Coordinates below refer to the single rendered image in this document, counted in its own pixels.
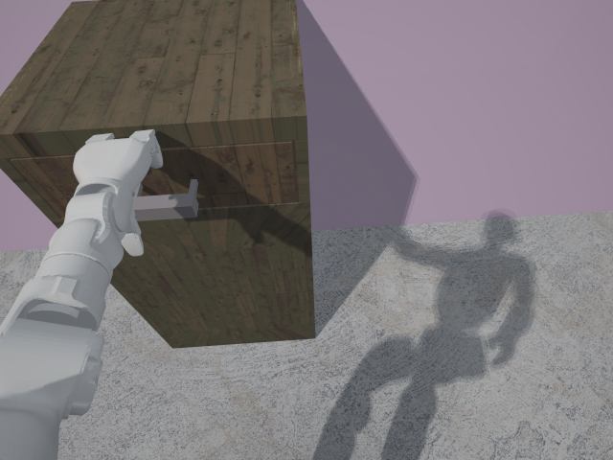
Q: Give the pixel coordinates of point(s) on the handle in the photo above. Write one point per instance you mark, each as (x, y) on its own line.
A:
(154, 207)

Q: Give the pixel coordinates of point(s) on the robot left forearm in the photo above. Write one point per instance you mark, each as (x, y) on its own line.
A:
(71, 282)

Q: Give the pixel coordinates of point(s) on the robot left upper arm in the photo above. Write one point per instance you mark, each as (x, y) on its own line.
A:
(48, 371)

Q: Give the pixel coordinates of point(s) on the drawer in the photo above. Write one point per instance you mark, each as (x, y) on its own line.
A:
(227, 175)

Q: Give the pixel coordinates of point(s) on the cabinet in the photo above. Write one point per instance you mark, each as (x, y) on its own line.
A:
(200, 73)

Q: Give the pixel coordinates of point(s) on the robot left hand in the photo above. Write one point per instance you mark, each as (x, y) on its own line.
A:
(125, 160)

